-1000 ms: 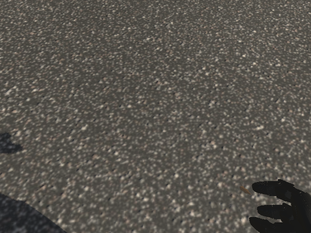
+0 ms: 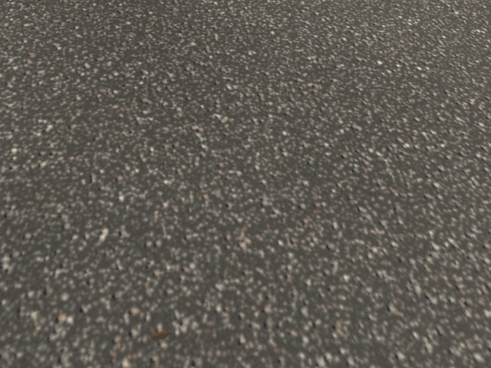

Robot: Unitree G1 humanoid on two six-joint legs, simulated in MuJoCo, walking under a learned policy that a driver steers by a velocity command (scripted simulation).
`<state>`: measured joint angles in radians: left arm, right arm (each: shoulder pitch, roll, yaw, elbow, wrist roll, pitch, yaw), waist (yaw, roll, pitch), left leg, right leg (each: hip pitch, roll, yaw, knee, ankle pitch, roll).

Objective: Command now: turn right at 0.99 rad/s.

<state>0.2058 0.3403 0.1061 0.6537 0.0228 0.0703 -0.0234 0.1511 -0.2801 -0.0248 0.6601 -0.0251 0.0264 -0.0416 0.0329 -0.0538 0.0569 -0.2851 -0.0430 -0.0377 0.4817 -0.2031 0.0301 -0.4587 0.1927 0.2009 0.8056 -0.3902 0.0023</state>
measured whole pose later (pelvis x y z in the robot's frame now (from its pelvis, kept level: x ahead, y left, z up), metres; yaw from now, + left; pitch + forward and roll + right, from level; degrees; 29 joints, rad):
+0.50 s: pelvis -0.01 -0.03 +0.01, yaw -12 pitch +0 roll +1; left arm 0.13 0.21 -0.01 0.67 0.03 0.03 0.01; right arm 0.35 -0.28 -0.05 0.79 -0.01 0.06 0.04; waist -0.06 0.03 0.03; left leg -0.37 0.03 0.03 0.88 -0.44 0.00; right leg -0.16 0.00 -0.06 0.42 -0.27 -0.04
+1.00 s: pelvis +0.21 +0.04 -0.04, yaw +11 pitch +1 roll -2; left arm 0.45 0.29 0.06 0.91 0.04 -0.05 0.01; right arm 0.06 -0.30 -0.05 0.66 -0.01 0.02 0.08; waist 0.03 -0.01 0.03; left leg -0.63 0.05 0.15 0.81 -0.29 0.20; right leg 0.28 -0.14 -0.43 0.40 -0.51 0.12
